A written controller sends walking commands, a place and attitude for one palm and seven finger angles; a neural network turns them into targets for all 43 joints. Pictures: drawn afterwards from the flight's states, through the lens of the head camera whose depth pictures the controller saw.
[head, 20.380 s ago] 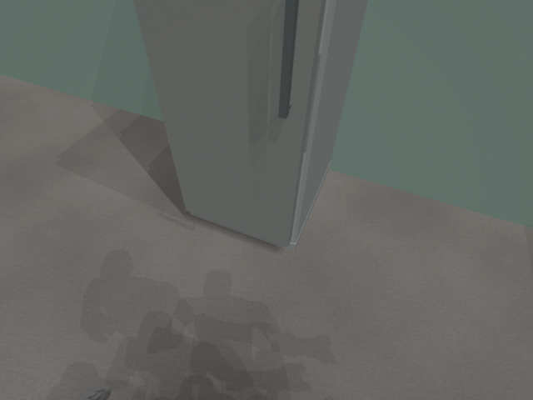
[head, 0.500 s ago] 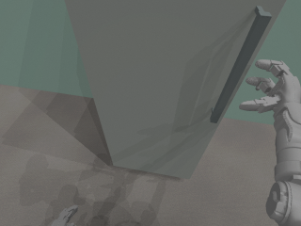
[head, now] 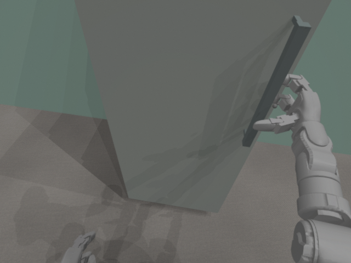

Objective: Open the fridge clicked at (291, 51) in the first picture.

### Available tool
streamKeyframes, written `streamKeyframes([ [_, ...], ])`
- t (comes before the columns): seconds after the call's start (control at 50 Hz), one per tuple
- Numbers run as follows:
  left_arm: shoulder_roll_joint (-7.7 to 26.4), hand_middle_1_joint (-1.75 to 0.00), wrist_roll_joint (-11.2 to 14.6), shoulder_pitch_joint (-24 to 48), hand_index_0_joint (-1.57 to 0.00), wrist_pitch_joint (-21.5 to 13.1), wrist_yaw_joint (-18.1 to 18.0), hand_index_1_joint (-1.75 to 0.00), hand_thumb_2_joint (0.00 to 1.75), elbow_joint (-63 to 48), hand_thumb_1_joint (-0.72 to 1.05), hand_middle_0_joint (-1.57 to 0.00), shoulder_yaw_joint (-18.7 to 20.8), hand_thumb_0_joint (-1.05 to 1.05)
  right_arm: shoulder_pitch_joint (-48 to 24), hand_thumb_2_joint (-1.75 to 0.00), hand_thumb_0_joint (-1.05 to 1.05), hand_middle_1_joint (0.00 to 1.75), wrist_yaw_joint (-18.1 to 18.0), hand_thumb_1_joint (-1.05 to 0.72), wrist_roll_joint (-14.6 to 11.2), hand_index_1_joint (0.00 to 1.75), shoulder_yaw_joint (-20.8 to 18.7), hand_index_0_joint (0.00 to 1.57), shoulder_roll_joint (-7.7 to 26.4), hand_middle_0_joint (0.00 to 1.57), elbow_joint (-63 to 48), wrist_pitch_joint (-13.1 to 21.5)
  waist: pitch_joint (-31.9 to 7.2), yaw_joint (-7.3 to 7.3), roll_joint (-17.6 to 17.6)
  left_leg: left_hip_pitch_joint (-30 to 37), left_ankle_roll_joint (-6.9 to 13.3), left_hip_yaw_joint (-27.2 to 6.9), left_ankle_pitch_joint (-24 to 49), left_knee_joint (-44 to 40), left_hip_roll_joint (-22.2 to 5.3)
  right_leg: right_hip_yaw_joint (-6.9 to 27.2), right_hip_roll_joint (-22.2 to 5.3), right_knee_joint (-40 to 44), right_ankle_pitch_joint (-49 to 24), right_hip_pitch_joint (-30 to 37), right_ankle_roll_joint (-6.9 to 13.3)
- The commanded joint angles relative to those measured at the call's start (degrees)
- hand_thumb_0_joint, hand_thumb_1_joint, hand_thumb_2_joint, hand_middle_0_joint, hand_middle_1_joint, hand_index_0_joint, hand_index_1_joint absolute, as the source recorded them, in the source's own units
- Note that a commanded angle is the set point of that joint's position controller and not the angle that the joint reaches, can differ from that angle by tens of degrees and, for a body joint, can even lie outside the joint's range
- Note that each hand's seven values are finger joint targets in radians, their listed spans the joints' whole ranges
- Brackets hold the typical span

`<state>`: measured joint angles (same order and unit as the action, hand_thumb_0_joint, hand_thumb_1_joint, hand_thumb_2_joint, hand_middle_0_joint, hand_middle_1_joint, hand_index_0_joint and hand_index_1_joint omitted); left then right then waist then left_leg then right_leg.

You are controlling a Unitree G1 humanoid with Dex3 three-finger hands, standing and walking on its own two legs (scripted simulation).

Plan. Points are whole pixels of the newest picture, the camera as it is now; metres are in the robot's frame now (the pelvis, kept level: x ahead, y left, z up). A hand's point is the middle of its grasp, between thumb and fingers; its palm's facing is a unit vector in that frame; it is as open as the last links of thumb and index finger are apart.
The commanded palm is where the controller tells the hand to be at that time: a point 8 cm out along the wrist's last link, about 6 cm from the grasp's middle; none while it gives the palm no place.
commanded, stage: feel for the door with the fingertips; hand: right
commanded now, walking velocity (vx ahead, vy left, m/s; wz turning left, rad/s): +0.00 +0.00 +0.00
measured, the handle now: (266, 94) +0.48 -0.17 +0.16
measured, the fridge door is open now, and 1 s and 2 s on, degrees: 0 0 0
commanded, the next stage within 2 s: slide the fingers in behind the handle in 0.38 s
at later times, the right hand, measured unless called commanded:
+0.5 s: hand (280, 101) +0.44 -0.19 +0.18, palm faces +0.10 +1.00 -0.01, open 13.7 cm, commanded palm +0.42 -0.24 +0.17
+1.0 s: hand (279, 106) +0.43 -0.19 +0.17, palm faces +0.08 +1.00 +0.01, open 13.9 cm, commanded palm +0.40 -0.23 +0.17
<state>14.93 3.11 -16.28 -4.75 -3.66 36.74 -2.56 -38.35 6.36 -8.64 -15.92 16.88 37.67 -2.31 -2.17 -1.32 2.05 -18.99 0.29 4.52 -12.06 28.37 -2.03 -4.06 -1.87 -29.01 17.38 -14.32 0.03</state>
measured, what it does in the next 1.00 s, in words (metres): stands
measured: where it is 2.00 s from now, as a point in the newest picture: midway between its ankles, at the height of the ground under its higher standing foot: outside the picture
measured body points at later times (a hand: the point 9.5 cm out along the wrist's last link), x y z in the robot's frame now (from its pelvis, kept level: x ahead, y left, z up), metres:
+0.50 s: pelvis -0.02 +0.01 +0.00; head +0.01 +0.02 +0.45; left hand +0.07 +0.27 -0.12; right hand +0.43 -0.24 +0.18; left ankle +0.03 +0.12 -0.74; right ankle -0.03 -0.12 -0.74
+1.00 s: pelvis -0.02 +0.00 +0.00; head +0.00 +0.01 +0.45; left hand +0.06 +0.26 -0.11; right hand +0.42 -0.24 +0.17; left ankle +0.03 +0.12 -0.74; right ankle -0.03 -0.12 -0.74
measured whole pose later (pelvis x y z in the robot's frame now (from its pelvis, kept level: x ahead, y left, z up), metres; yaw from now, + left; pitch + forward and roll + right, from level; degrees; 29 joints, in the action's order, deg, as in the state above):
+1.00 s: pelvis -0.02 +0.00 +0.00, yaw +1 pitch +4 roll +0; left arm 15.8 3.2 -20.4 -6.3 -3.2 37.8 -2.2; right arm -43.7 8.4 -8.7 -18.0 20.7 48.2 3.8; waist -2.2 -2.8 1.5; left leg -22.8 0.2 3.8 -10.7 29.4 -1.9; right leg -4.6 -2.0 -31.4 17.0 -18.4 0.4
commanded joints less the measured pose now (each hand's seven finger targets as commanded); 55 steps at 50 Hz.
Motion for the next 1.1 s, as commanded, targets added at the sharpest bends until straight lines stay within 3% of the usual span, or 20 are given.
streamKeyframes([
  [0.0,7.43,-0.3,-0.05,1.38,-0.2,-1.75,-1.0,-0.3,0.9,-6.69,0.9,-0.2,2.91,0.0,-28.4,-0.3,0.0,1.2,-1.1,0.5,0.03,1.2,-3.63,0.3,15.93,0.3,-12.65,4.47,-16.96,0.18,-2.57,13.05,1.38,-2.36,16.67,-1.53,1.51,2.83,1.01,3.71,-16.23,1.3,1.59],
  [0.14,7.55,-0.3,0.21,0.92,-0.2,-1.76,-1.7,-0.3,0.9,-6.04,0.9,-0.2,2.65,0.0,-32.86,-0.3,0.0,1.2,0.54,0.5,-0.15,1.2,-3.09,0.3,16.87,0.3,-7.6,5.13,-16.73,-1.03,-1.67,12.52,1.07,-3.18,14.52,-2.46,1.24,2.42,1.47,3.91,-12.34,0.4,1.84],
  [0.18,7.35,-0.3,0.3,0.74,-0.2,-2.21,-1.61,-0.3,0.9,-6.16,0.9,-0.2,2.73,0.0,-33.67,-0.3,0.0,1.2,1.3,0.5,-0.38,1.2,-1.13,0.3,14.36,0.3,-6.92,5.81,-17.18,-1.18,-0.25,11.74,1.28,-3.06,14.72,-2.29,1.34,2.44,1.66,3.66,-12.63,1.16,1.82],
  [0.2,7.64,-0.3,0.3,0.11,-0.2,-2.26,-1.52,-0.3,0.9,-5.97,0.9,-0.2,2.79,0.0,-32.74,-0.3,0.0,1.2,1.49,0.5,-0.69,1.2,-1.43,0.3,14.53,0.3,-5.1,6.0,-16.63,-1.49,-3.36,11.7,1.15,-2.87,14.61,-2.32,1.39,2.64,1.39,3.39,-12.58,0.5,2.01],
  [0.36,8.5,-0.3,0.15,-2.34,-0.2,-2.51,-1.32,-0.3,0.9,-4.63,0.9,-0.2,3.15,0.0,-39.15,-0.3,0.0,1.2,2.2,0.5,-0.06,1.2,-3.71,0.3,19.22,0.3,1.31,8.44,-16.9,-2.48,-1.7,9.91,0.85,-3.59,11.31,-2.22,1.19,2.8,1.81,2.85,-9.16,-2.04,2.08],
  [0.4,8.88,-0.3,0.17,-3.18,-0.2,-2.41,-1.3,-0.3,0.9,-4.11,0.9,-0.2,3.26,0.0,-39.24,-0.3,0.0,1.2,2.29,0.5,0.34,1.2,-4.01,0.3,20.36,0.3,4.57,9.16,-15.35,-2.99,-3.92,9.25,0.64,-3.51,9.14,-2.39,1.15,2.95,1.62,2.76,-7.42,-3.89,2.13],
  [0.46,8.94,-0.3,0.12,-3.98,-0.2,-2.93,-1.13,-0.3,0.9,-3.77,0.9,-0.2,3.18,0.0,-43.16,-0.3,0.0,1.2,2.82,0.5,0.42,1.2,-3.27,0.3,20.08,0.3,6.63,10.5,-15.54,-3.51,-1.49,7.83,0.79,-3.83,7.14,-2.33,1.17,3.27,1.9,2.67,-5.58,-4.34,2.08],
  [0.5,9.14,-0.3,-0.01,-4.71,-0.2,-3.05,-0.87,-0.3,0.9,-3.72,0.9,-0.2,3.43,0.0,-41.58,-0.3,0.0,1.2,3.03,0.5,0.55,1.2,-4.2,0.3,21.13,0.3,8.01,11.4,-16.94,-3.05,-2.27,8.47,0.82,-3.84,7.06,-2.0,1.25,3.24,1.78,2.28,-5.84,-4.68,2.15],
  [0.58,9.02,-0.3,0.08,-4.63,-0.2,-3.66,-0.58,-0.3,0.9,-4.23,0.9,-0.2,3.34,0.0,-40.9,-0.3,0.0,1.2,3.76,0.5,-0.18,1.2,-2.97,0.3,18.92,0.3,7.22,12.72,-16.88,-2.94,-0.66,7.28,1.0,-3.64,6.14,-1.82,1.53,3.26,1.78,2.52,-4.81,-4.47,1.97],
  [0.6,9.28,-0.3,0.11,-5.0,-0.2,-3.63,-0.52,-0.3,0.9,-4.14,0.9,-0.2,3.46,0.0,-39.76,-0.3,0.0,1.2,3.77,0.5,-0.34,1.2,-3.11,0.3,19.19,0.3,8.02,12.83,-16.4,-3.09,-3.56,7.48,0.89,-3.41,5.62,-1.97,1.59,3.38,1.46,2.51,-4.71,-5.02,2.12],
  [0.64,9.47,-0.3,0.08,-4.88,-0.2,-3.78,-0.47,-0.3,0.9,-4.44,0.9,-0.2,3.53,0.0,-39.5,-0.3,0.0,1.2,3.75,0.5,-0.44,1.2,-5.24,0.3,21.63,0.3,6.52,13.07,-18.06,-2.23,-2.76,8.97,0.86,-3.94,6.25,-1.63,1.53,3.25,1.53,2.7,-4.95,-5.31,2.1],
  [0.68,9.2,-0.3,0.19,-4.47,-0.2,-3.83,-0.44,-0.3,0.9,-4.66,0.9,-0.2,3.32,0.0,-38.16,-0.3,0.0,1.2,3.94,0.5,-0.4,1.2,-4.23,0.3,20.21,0.3,6.79,12.49,-16.3,-2.21,-1.27,7.59,0.96,-3.74,5.34,-1.87,1.62,3.08,1.46,2.93,-4.2,-5.38,2.0],
  [0.72,9.48,-0.3,0.21,-4.63,-0.2,-3.71,-0.5,-0.3,0.9,-4.72,0.9,-0.2,3.41,0.0,-37.88,-0.3,0.0,1.2,3.69,0.5,-0.28,1.2,-5.67,0.3,22.23,0.3,7.2,12.28,-15.43,-2.26,-3.18,7.77,0.72,-3.99,3.63,-2.24,1.49,3.05,1.21,3.02,-3.01,-6.62,2.13],
  [0.78,8.99,-0.3,0.13,-4.16,-0.2,-3.97,-0.31,-0.3,0.9,-5.5,0.9,-0.2,3.36,0.0,-37.06,-0.3,0.0,1.2,3.55,0.5,-0.09,1.2,-3.99,0.3,19.65,0.3,4.4,11.91,-16.47,-1.67,-0.19,7.32,1.21,-3.57,4.04,-1.86,1.72,3.34,1.27,3.4,-3.82,-5.05,1.9],
  [0.82,9.0,-0.3,0.23,-3.85,-0.2,-4.01,-0.13,-0.3,0.9,-5.98,0.9,-0.2,3.55,0.0,-33.23,-0.3,0.0,1.2,3.26,0.5,-0.65,1.2,-5.11,0.3,19.88,0.3,2.38,11.57,-18.18,-0.73,-1.11,8.72,1.29,-3.46,5.81,-1.5,1.85,3.19,1.06,3.19,-5.75,-4.26,1.89],
  [0.86,8.75,-0.3,0.26,-3.2,-0.2,-4.22,-0.06,-0.3,0.9,-6.23,0.9,-0.2,3.45,0.0,-34.09,-0.3,0.0,1.2,3.17,0.5,-1.13,1.2,-2.98,0.3,16.92,0.3,-0.56,10.92,-17.33,-1.19,-0.14,7.68,1.36,-3.16,6.49,-1.6,1.98,3.23,0.99,3.37,-6.34,-3.05,1.74],
  [0.9,8.82,-0.3,0.18,-3.09,-0.2,-4.18,-0.12,-0.3,0.9,-6.21,0.9,-0.2,3.61,0.0,-33.75,-0.3,0.0,1.2,2.38,0.5,-1.23,1.2,-3.53,0.3,17.41,0.3,-2.56,10.55,-17.21,-1.27,-2.03,8.16,1.3,-2.95,7.18,-1.71,2.05,3.25,0.67,3.26,-7.64,-2.53,1.91],
  [0.96,8.47,-0.3,0.13,-2.57,-0.2,-4.17,-0.18,-0.3,0.9,-6.13,0.9,-0.2,3.55,0.0,-34.22,-0.3,0.0,1.2,1.46,0.5,-0.95,1.2,-3.43,0.3,16.8,0.3,-5.21,9.58,-17.85,-0.9,-0.86,8.1,1.39,-2.76,8.26,-1.57,2.15,3.44,0.71,3.55,-8.79,-1.18,1.66],
  [1.02,8.0,-0.3,0.19,-1.63,-0.2,-4.17,-0.31,-0.3,0.9,-5.99,0.9,-0.2,3.31,0.0,-36.22,-0.3,0.0,1.2,0.57,0.5,-0.42,1.2,-0.23,0.3,13.42,0.3,-6.27,8.88,-15.97,-1.87,0.67,6.52,1.39,-2.54,7.76,-1.8,2.08,3.63,0.63,3.59,-8.77,-0.19,1.55],
  [1.08,7.82,-0.3,-0.09,-1.62,-0.2,-4.22,-0.34,-0.3,0.9,-5.53,0.9,-0.2,3.28,0.0,-34.54,-0.3,0.0,1.2,-0.42,0.5,-0.45,1.2,-1.37,0.3,13.29,0.3,-6.2,8.19,-17.89,-0.94,-0.09,7.96,1.62,-2.2,10.86,-1.26,2.11,3.78,0.76,3.3,-12.07,1.08,1.23],
])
